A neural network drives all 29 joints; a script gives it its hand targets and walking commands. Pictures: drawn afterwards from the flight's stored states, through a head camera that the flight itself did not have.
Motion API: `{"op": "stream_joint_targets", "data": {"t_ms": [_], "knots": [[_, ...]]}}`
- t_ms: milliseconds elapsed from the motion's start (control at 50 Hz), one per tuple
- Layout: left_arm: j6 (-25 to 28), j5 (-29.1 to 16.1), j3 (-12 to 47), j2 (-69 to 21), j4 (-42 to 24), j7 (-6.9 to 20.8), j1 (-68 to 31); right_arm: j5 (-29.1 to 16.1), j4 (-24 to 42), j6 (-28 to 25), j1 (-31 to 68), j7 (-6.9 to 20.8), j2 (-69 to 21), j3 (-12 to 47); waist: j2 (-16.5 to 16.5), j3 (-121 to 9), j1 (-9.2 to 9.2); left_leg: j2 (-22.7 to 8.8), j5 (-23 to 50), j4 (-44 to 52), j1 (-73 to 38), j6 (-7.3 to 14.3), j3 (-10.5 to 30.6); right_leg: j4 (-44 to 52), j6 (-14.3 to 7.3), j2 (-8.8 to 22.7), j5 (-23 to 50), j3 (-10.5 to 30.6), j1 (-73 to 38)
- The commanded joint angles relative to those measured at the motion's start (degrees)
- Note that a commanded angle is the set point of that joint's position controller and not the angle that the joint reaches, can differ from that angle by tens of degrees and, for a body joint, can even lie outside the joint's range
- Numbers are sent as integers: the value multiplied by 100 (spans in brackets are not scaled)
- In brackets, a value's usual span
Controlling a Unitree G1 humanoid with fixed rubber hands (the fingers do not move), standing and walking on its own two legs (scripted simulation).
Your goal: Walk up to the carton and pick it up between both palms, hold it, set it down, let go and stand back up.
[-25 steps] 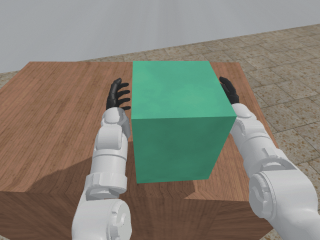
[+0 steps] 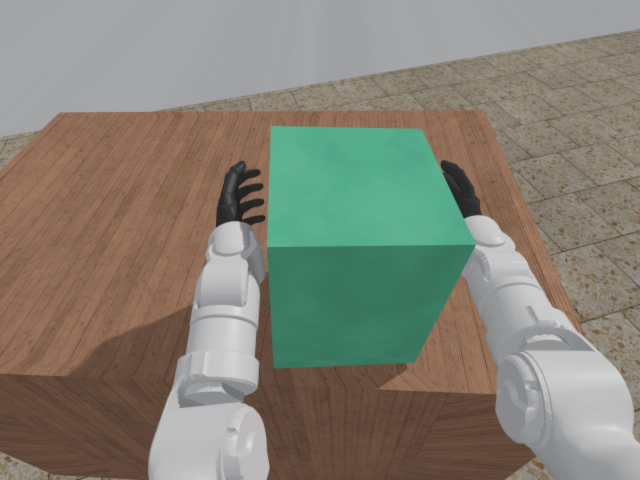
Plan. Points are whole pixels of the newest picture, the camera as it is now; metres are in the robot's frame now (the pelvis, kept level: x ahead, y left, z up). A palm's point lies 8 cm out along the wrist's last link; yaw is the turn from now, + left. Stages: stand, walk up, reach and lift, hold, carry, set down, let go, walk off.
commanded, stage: set down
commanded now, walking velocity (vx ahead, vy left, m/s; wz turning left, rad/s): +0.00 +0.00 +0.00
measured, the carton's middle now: (346, 250) +0.41 +0.00 +0.08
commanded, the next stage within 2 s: none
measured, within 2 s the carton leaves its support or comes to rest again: rests again in 0.48 s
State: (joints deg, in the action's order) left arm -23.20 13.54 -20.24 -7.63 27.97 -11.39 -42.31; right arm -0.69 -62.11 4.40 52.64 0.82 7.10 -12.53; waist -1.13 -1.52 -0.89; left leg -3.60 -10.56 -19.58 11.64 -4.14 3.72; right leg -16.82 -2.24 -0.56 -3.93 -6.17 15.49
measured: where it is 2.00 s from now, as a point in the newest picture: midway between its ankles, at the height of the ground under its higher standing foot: outside the picture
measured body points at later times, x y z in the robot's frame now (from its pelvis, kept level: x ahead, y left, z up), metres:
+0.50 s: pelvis +0.00 +0.00 +0.00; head +0.01 +0.00 +0.45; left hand +0.40 +0.15 +0.13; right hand +0.44 -0.15 +0.11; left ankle +0.00 +0.17 -0.75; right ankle +0.05 -0.09 -0.75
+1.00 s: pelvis +0.01 +0.01 +0.00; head +0.02 +0.02 +0.45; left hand +0.40 +0.16 +0.11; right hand +0.44 -0.13 +0.11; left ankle +0.00 +0.17 -0.75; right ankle +0.05 -0.09 -0.75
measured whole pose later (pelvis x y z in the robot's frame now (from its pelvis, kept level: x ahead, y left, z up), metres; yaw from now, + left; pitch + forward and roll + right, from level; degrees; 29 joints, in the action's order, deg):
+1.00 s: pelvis +0.01 +0.01 +0.00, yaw +0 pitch +1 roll +0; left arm -17.6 20.5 -21.9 -11.1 26.1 -8.7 -35.4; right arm 10.0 -62.4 -4.2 47.6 4.9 2.8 -24.0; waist 1.2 -1.0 -0.9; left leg -3.1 -11.1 -18.1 8.0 -3.6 3.5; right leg -15.7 -1.7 -0.1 -4.7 -6.0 12.0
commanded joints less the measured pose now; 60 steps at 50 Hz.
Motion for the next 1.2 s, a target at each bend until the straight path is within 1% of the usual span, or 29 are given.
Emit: {"op": "stream_joint_targets", "data": {"t_ms": [0,40,60,80,100,140,180,220,240,260,320,340,380,440,460,500,520,560,640,720,780,840,860,920,940,1020,1060,1100,1180], "knots": [[420,-351,2069,-2890,-402,357,-3731,108,1272,-469,4023,648,-2641,829,270,-3334,-34,422,1223,102,-315,126,-350,-137,343,-173,1137,25,-1885],[471,-324,1975,-2871,-368,383,-3761,264,1245,-508,4009,665,-2654,710,353,-3378,-49,419,1105,159,-192,156,-382,-146,368,-152,1008,24,-1922],[511,-311,2044,-2934,-373,382,-3762,293,1202,-549,3974,686,-2634,642,256,-3416,-18,406,1150,148,-267,112,-389,-134,334,-161,962,6,-1871],[526,-234,1957,-2911,-315,380,-3651,330,1080,-553,3871,705,-2610,589,265,-3335,-55,414,1188,147,-320,125,-413,-100,322,-156,884,4,-1840],[589,-302,2055,-2958,-407,371,-3711,368,1181,-616,3913,725,-2634,575,243,-3534,-32,420,1287,122,-368,104,-425,-117,318,-171,953,-19,-1803],[619,-204,1955,-2899,-309,368,-3666,499,897,-619,3753,748,-2589,451,275,-3329,11,397,1244,162,-372,110,-438,-97,314,-164,918,-38,-1789],[648,-143,1891,-2863,-280,389,-3555,528,807,-664,3640,775,-2559,412,228,-3268,-29,406,1272,171,-338,101,-468,-101,312,-156,972,-30,-1819],[709,-138,1887,-2892,-340,411,-3429,530,918,-759,3642,770,-2583,490,318,-3344,-56,420,1547,130,-306,104,-496,-156,332,-167,1371,-12,-2011],[736,-114,1932,-2917,-272,406,-3443,529,953,-809,3710,776,-2559,478,186,-3389,-88,423,1507,129,-259,72,-498,-158,310,-157,1292,-12,-1997],[760,-98,1926,-2881,-281,407,-3454,561,911,-819,3637,777,-2583,456,189,-3368,-59,441,1424,141,-202,88,-508,-159,327,-124,1253,-1,-2004],[741,26,1707,-2751,-187,453,-3294,701,870,-823,3553,788,-2553,369,316,-2979,-120,433,1001,301,-10,186,-567,-100,347,-83,881,6,-1991],[755,39,1663,-2710,-223,471,-3286,747,770,-810,3417,800,-2552,339,363,-2957,-102,436,989,318,7,196,-582,-108,371,-66,933,24,-2027],[777,82,1710,-2802,-217,494,-3239,839,701,-850,3290,827,-2535,200,269,-2996,-35,421,1040,325,-111,135,-595,-102,349,-83,910,-25,-1948],[791,181,1613,-2797,-108,515,-3084,904,657,-878,3200,859,-2565,113,236,-2848,-41,441,950,352,-89,168,-609,-73,345,-68,761,-18,-1921],[811,204,1617,-2803,-192,519,-3105,970,633,-885,3084,854,-2587,60,213,-2840,8,445,986,345,-120,159,-612,-76,354,-54,784,-22,-1924],[815,234,1578,-2800,-96,531,-2920,1046,778,-939,3156,870,-2553,7,276,-2864,-32,429,969,328,-145,171,-611,-57,342,-75,695,-61,-1845],[851,230,1610,-2816,-186,530,-2986,1101,698,-956,3079,864,-2558,-59,238,-2954,51,428,1038,315,-186,151,-607,-69,350,-68,820,-78,-1845],[865,272,1591,-2768,-143,542,-2902,1123,662,-980,2980,874,-2565,-26,252,-2794,26,428,1041,329,-177,163,-614,-76,362,-58,840,-75,-1872],[831,321,1603,-2833,-119,562,-2675,1138,612,-1000,2832,883,-2501,-90,221,-2604,81,414,1082,340,-262,126,-605,-31,336,-86,784,-119,-1758],[800,443,1593,-2839,-134,568,-2482,1182,497,-992,2540,926,-2491,-170,113,-2294,119,397,1033,365,-403,122,-589,38,304,-102,474,-148,-1570],[822,444,1668,-2880,-223,561,-2322,1160,573,-1060,2479,951,-2434,-79,80,-2409,82,380,1391,266,-537,76,-576,9,261,-131,719,-159,-1564],[820,490,1802,-2974,-306,557,-2176,1134,488,-1118,2302,943,-2365,-72,-16,-2420,174,361,1662,194,-728,5,-543,28,219,-174,794,-210,-1495],[822,466,1806,-2978,-318,558,-2159,1139,477,-1126,2282,945,-2322,-75,41,-2394,191,348,1717,169,-782,11,-534,52,222,-173,804,-212,-1423],[802,527,1797,-2936,-318,557,-2083,1185,433,-1114,2143,977,-2285,-109,-8,-2122,190,348,1559,212,-751,15,-521,99,206,-159,546,-226,-1353],[760,560,1805,-2977,-286,575,-1945,1221,403,-1111,2026,983,-2275,-162,-23,-2000,247,338,1597,212,-812,-10,-516,95,202,-176,595,-247,-1335],[670,654,1691,-2933,-253,628,-1664,1198,297,-1080,1810,1009,-2245,-167,-13,-1691,228,345,1536,261,-779,19,-532,141,191,-164,514,-237,-1314],[675,688,1598,-2877,-286,658,-1573,1241,379,-1079,1706,1019,-2276,-147,94,-1648,224,352,1395,314,-676,67,-533,128,220,-152,486,-229,-1404],[688,703,1638,-2891,-260,661,-1519,1266,426,-1104,1694,1054,-2236,-221,-9,-1667,243,347,1303,348,-673,51,-549,150,207,-147,354,-229,-1296],[690,789,1558,-2880,-272,702,-1312,1326,424,-1087,1457,1073,-2313,-154,93,-1485,241,361,1242,381,-624,107,-594,145,239,-120,428,-193,-1405]]}}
